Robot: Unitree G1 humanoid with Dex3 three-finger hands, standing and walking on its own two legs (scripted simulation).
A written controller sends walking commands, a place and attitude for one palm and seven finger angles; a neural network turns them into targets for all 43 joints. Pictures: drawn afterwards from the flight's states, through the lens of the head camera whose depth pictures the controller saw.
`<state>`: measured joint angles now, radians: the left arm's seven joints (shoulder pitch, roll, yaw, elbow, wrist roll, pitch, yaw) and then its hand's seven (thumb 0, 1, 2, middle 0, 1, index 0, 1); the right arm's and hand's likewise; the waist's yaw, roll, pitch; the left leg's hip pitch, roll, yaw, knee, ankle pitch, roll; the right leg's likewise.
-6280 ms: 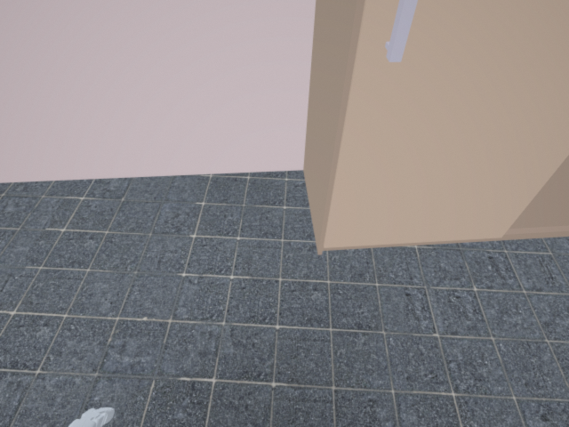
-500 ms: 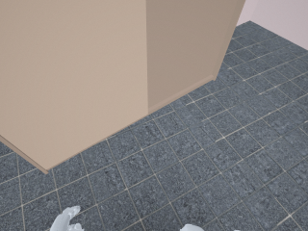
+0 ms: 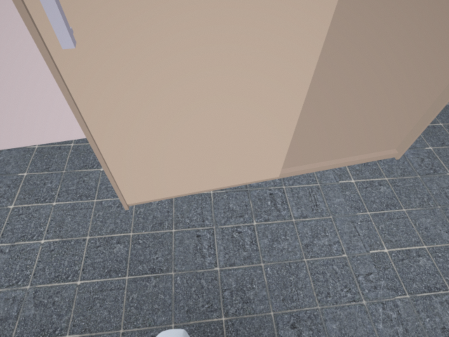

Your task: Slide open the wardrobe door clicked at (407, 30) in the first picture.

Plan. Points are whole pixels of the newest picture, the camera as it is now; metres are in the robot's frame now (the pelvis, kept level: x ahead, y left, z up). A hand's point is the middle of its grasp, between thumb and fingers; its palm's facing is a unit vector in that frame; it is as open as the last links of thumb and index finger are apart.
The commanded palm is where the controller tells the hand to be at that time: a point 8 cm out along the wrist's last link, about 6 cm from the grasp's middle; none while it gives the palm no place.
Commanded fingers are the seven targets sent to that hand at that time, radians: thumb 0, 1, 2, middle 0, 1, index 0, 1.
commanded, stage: turn to face it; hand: left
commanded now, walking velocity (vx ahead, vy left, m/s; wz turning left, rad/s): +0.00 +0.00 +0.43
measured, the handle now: out of the picture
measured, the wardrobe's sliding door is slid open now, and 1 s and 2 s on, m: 0.00 0.00 0.00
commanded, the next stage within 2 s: take the last steps up to it in 0.48 s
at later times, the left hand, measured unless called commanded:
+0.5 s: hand out of the picture +0.03 +0.22 -0.15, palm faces +0.19 -0.95 -0.24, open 7.4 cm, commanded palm none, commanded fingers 0.00 0.90 0.90 -0.20 -0.30 -0.20 -0.30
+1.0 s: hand out of the picture -0.14 +0.15 -0.15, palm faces +0.43 -0.88 -0.22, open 7.3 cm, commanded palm none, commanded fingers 0.00 0.90 0.90 -0.20 -0.30 -0.20 -0.30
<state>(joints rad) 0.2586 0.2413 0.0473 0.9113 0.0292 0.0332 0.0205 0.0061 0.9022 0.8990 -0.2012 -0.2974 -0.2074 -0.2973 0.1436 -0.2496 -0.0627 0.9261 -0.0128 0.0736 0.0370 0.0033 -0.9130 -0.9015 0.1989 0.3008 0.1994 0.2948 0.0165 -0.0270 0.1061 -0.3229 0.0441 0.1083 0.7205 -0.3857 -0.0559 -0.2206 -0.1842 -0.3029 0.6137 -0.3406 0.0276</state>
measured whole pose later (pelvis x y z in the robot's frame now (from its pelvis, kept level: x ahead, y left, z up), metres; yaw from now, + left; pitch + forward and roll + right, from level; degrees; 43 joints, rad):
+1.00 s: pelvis -0.01 +0.02 +0.02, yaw +19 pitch -1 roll +1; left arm 0.46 0.15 0.03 1.11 0.04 -0.04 0.02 0.00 0.91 0.90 -0.20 -0.30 -0.20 -0.30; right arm 0.23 -0.23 -0.07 1.04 -0.03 0.05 0.04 0.00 -0.91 -0.90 0.20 0.30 0.20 0.29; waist 0.07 0.00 0.01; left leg -0.41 0.09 0.07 0.78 -0.29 -0.05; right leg -0.06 -0.12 -0.17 0.35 -0.27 0.04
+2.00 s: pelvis +0.24 +0.14 +0.00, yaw +16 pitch -3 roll -3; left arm 0.26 0.15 0.03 1.11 0.01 0.00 0.03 0.00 0.92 0.90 -0.20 -0.30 -0.20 -0.30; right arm 0.21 -0.18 -0.03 1.07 -0.01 -0.01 -0.02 0.01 -0.94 -0.90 0.20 0.30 0.20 0.29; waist 0.02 0.02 0.04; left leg -0.30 0.08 0.07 0.55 -0.18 -0.01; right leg -0.20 0.00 -0.15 0.49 -0.24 -0.02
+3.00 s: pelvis +0.18 +0.09 +0.01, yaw +15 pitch -1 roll +0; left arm 0.29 0.12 0.00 1.14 0.02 0.00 0.04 0.00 0.91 0.90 -0.20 -0.30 -0.20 -0.30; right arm 0.29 -0.12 -0.01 1.13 -0.01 0.01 -0.02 0.01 -0.92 -0.90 0.20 0.30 0.20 0.30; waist 0.01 0.02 0.04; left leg -0.20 0.04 0.05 0.46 -0.23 -0.01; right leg -0.22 -0.01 -0.08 0.43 -0.18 -0.01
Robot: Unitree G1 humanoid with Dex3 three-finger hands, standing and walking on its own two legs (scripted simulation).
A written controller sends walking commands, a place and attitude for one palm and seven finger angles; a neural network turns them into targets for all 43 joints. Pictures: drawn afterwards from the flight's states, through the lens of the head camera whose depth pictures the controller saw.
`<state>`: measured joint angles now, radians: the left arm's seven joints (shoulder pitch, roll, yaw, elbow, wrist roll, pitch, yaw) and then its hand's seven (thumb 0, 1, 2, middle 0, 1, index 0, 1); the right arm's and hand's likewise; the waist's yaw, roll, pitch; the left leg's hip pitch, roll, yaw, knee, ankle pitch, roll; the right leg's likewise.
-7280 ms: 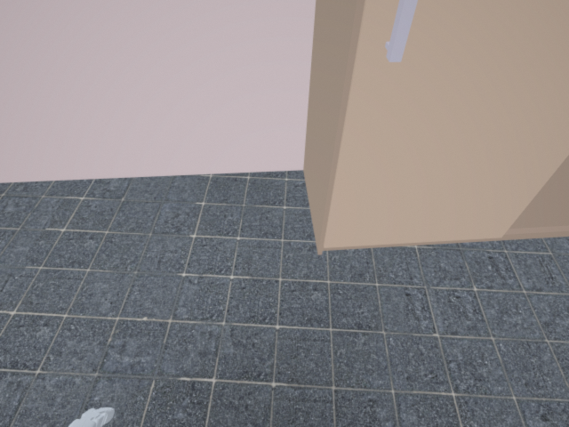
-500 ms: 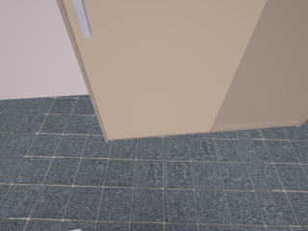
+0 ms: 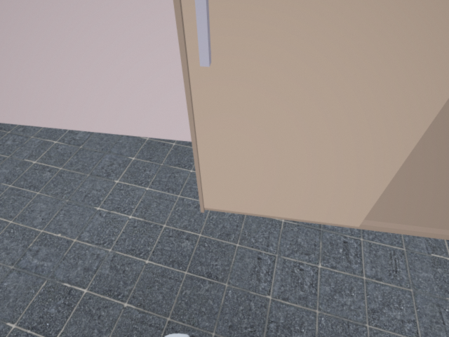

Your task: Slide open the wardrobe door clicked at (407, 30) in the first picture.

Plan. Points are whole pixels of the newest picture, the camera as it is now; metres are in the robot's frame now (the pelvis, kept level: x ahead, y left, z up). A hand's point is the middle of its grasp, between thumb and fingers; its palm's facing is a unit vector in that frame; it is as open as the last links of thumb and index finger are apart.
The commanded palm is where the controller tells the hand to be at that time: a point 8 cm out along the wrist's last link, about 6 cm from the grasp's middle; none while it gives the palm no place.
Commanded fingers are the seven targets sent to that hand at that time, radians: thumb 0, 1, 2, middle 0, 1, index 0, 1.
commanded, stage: take the last steps up to it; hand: left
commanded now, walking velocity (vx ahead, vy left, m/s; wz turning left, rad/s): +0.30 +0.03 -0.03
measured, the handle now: (204, 16) +0.81 +0.15 +0.22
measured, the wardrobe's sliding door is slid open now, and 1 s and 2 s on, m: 0.00 0.00 0.00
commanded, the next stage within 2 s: come to a stop and stand still in 0.70 s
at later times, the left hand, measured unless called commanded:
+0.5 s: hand (142, 283) +0.25 +0.23 -0.17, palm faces -0.02 -0.98 -0.19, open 7.4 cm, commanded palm none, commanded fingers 0.00 0.90 0.90 -0.20 -0.30 -0.20 -0.30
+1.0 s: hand (162, 270) +0.30 +0.20 -0.19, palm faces +0.02 -0.99 -0.16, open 7.3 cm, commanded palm none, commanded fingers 0.00 0.90 0.90 -0.20 -0.30 -0.20 -0.30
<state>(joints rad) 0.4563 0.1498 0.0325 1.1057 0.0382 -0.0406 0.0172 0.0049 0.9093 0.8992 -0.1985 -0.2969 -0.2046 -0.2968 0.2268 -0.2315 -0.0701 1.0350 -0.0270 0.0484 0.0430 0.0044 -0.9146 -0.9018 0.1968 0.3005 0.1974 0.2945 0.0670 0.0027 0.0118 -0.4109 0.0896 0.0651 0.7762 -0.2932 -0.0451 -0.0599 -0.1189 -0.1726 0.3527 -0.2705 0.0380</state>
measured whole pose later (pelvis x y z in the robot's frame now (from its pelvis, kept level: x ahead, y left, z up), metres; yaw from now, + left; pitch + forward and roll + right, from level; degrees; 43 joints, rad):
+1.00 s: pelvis +0.28 +0.03 -0.01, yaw -3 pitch -3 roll -3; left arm 0.26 0.15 0.03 1.11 0.01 0.00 0.03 0.00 0.92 0.90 -0.20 -0.30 -0.20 -0.30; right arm 0.21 -0.18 -0.03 1.07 -0.01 -0.01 -0.02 0.01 -0.94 -0.90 0.20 0.30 0.20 0.29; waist 0.02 0.02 0.04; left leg -0.30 0.08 0.07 0.55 -0.18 -0.01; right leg -0.20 0.00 -0.15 0.49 -0.24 -0.02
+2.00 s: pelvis +0.20 +0.01 -0.01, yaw -5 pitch -1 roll +0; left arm 0.29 0.12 0.00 1.14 0.02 0.00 0.04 0.00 0.91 0.90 -0.20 -0.30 -0.20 -0.30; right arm 0.29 -0.12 -0.01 1.13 -0.01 0.01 -0.02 0.01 -0.92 -0.90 0.20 0.30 0.20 0.30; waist 0.01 0.02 0.04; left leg -0.20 0.04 0.05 0.46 -0.23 -0.01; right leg -0.22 -0.01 -0.08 0.43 -0.18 -0.01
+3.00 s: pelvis +0.22 -0.01 -0.01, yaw -4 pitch -1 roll +0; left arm 0.23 0.20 0.00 1.09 0.01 -0.02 0.02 0.01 0.91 0.90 -0.20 -0.30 -0.20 -0.30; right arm 0.24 -0.19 0.01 1.11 -0.02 -0.02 -0.01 0.00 -0.91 -0.90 0.20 0.30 0.20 0.30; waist 0.01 0.00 0.04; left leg -0.15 0.04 0.04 0.42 -0.24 -0.03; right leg -0.21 -0.01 -0.08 0.45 -0.22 -0.03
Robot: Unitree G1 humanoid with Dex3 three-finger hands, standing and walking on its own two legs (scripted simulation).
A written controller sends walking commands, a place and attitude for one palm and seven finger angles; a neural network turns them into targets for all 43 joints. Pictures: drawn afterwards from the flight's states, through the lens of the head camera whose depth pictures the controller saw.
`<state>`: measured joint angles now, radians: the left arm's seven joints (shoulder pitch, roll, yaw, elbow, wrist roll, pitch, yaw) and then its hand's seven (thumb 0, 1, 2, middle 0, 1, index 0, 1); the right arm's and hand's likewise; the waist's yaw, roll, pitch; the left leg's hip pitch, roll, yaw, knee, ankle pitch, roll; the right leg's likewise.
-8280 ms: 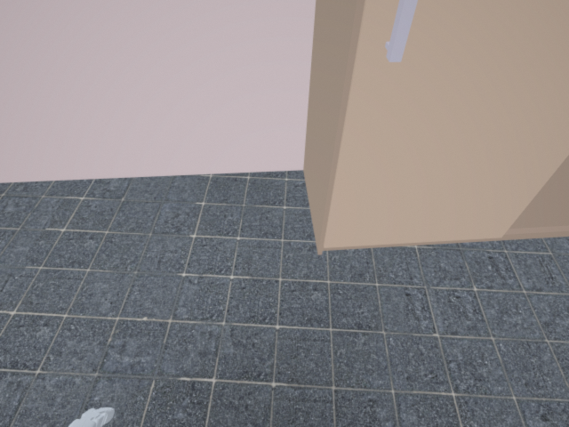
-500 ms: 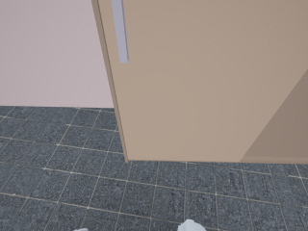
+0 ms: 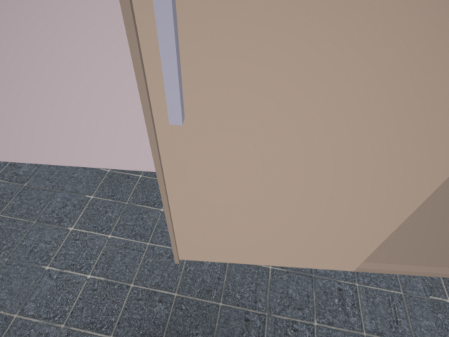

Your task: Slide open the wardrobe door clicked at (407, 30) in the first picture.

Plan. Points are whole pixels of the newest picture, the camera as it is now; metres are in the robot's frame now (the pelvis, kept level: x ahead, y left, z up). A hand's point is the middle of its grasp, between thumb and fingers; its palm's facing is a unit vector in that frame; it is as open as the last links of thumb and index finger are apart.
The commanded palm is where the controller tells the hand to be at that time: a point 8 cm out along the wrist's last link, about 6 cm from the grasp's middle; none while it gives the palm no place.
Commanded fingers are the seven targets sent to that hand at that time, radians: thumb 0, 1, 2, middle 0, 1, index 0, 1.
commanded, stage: come to a stop and stand still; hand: left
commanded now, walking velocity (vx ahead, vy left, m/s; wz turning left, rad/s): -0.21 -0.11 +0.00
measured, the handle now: (173, 61) +0.52 +0.15 +0.23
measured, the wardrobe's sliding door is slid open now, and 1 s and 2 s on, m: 0.00 0.00 0.00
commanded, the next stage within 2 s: look again from close up in 1.30 s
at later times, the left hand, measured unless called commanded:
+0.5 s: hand out of the picture -0.02 +0.15 -0.16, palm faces +0.02 -0.97 -0.24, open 7.4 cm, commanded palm none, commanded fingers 0.00 0.90 0.90 -0.20 -0.30 -0.20 -0.30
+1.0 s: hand out of the picture -0.09 +0.13 -0.17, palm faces +0.02 -0.98 -0.18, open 7.4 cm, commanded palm none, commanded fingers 0.00 0.90 0.90 -0.20 -0.30 -0.20 -0.30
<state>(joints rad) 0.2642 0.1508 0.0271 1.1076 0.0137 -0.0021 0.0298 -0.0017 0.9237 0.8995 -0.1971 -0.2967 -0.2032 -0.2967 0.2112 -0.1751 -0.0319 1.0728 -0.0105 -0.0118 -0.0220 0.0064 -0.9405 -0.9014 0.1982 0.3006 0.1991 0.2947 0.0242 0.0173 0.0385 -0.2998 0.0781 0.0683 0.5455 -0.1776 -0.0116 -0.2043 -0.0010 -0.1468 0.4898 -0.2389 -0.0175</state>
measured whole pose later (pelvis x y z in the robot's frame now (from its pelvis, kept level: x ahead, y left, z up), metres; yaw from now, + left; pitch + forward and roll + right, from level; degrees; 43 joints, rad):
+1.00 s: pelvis -0.07 -0.03 +0.01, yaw -1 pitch -1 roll +0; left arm 0.29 0.12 0.00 1.14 0.02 0.00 0.04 0.00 0.91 0.90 -0.20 -0.30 -0.20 -0.30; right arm 0.29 -0.12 -0.01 1.13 -0.01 0.01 -0.02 0.01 -0.92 -0.90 0.20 0.30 0.20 0.30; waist 0.01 0.02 0.04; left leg -0.20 0.04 0.05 0.46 -0.23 -0.01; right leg -0.22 -0.01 -0.08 0.43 -0.18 -0.01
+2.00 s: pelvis -0.05 -0.04 +0.01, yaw -1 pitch -1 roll +0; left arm 0.23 0.20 0.00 1.09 0.01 -0.02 0.02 0.01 0.91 0.90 -0.20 -0.30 -0.20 -0.30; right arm 0.24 -0.19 0.01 1.11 -0.02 -0.02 -0.01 0.00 -0.91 -0.90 0.20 0.30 0.20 0.30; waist 0.01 0.00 0.04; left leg -0.15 0.04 0.04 0.42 -0.24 -0.03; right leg -0.21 -0.01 -0.08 0.45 -0.22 -0.03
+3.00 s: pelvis +0.05 -0.04 +0.00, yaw +1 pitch -1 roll +1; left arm 0.20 0.16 0.04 1.02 0.03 -0.02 0.05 0.01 0.94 0.90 -0.20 -0.30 -0.20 -0.30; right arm 0.31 -0.11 -0.02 1.12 0.00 0.02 -0.03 0.00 -0.91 -0.90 0.20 0.30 0.20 0.29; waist -0.01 0.00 0.09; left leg -0.34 0.03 0.06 0.87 -0.48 -0.02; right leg -0.27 -0.04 -0.16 0.57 -0.28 -0.07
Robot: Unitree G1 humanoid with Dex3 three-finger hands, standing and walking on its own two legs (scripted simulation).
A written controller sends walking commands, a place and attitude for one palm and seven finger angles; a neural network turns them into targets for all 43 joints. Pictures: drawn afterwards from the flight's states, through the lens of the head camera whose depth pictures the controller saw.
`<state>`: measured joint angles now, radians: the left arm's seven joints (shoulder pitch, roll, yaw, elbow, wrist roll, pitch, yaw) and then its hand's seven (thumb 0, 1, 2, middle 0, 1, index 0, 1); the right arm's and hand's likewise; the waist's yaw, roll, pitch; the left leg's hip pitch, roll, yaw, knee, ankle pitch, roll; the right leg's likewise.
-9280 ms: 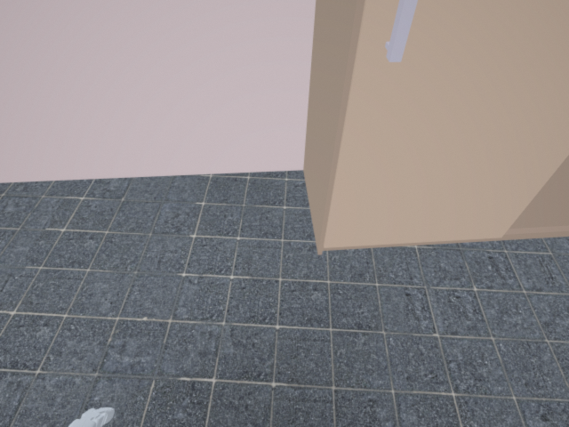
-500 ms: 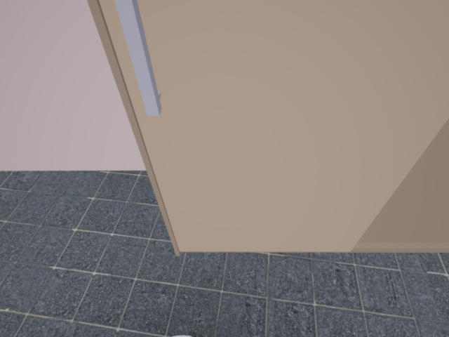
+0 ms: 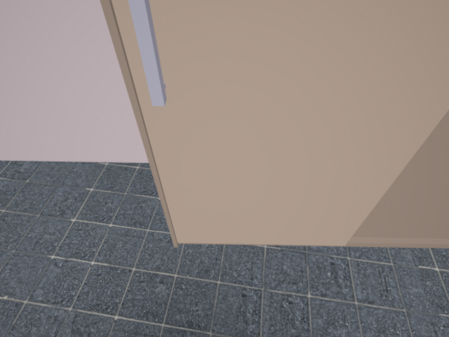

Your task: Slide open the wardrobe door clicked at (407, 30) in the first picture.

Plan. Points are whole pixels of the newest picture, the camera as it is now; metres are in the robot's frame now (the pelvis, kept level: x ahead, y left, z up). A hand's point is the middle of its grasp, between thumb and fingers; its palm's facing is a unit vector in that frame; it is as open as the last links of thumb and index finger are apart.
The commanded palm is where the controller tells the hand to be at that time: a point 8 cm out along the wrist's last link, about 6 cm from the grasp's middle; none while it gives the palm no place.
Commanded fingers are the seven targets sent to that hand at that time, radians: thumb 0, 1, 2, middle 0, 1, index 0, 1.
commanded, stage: come to a stop and stand still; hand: left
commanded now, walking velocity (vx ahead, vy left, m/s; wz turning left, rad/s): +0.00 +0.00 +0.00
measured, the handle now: (151, 46) +0.59 +0.19 +0.23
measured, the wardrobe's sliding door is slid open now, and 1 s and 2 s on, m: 0.00 0.00 0.00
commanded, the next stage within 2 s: look again from close up in 0.30 s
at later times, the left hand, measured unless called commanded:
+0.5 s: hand out of the picture +0.03 +0.19 -0.17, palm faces +0.02 -0.97 -0.24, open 7.4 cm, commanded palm none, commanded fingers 0.00 0.90 0.90 -0.20 -0.30 -0.20 -0.30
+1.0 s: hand out of the picture +0.05 +0.18 -0.17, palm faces +0.01 -0.97 -0.23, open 7.4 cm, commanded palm none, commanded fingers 0.00 0.90 0.90 -0.20 -0.30 -0.20 -0.30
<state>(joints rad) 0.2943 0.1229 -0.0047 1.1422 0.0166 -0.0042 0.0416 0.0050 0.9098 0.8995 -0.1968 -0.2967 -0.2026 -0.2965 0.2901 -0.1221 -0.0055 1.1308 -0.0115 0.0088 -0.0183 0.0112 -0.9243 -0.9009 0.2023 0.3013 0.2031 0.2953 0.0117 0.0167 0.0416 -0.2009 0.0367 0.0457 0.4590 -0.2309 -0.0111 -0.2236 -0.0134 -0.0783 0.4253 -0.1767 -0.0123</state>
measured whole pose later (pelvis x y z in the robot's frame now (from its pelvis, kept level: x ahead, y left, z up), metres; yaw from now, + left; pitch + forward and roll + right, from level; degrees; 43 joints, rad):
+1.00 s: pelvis +0.02 -0.01 +0.00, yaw +0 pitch -1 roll +0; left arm 0.23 0.20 0.00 1.09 0.01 -0.02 0.02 0.01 0.91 0.90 -0.20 -0.30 -0.20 -0.30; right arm 0.24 -0.19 0.01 1.11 -0.02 -0.02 -0.01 0.00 -0.91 -0.90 0.20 0.30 0.20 0.30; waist 0.01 0.00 0.04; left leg -0.15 0.04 0.04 0.42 -0.24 -0.03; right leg -0.21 -0.01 -0.08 0.45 -0.22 -0.03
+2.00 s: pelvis +0.12 +0.00 -0.01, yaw +2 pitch -1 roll +1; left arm 0.20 0.16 0.04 1.02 0.03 -0.02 0.05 0.01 0.94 0.90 -0.20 -0.30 -0.20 -0.30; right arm 0.31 -0.11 -0.02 1.12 0.00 0.02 -0.03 0.00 -0.91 -0.90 0.20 0.30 0.20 0.29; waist -0.01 0.00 0.09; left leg -0.34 0.03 0.06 0.87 -0.48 -0.02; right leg -0.27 -0.04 -0.16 0.57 -0.28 -0.07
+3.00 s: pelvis +0.13 +0.04 +0.00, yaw +1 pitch -2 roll +0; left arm 0.27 0.16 -0.01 1.06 0.01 -0.01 0.04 0.01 0.92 0.90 -0.20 -0.30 -0.20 -0.30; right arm 0.35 -0.11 0.02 1.09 -0.01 -0.01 -0.01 0.00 -0.91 -0.90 0.20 0.30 0.20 0.30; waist -0.01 0.00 0.02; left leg -0.21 0.01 0.11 0.47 -0.23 0.04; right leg -0.20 -0.05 -0.11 0.48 -0.24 0.00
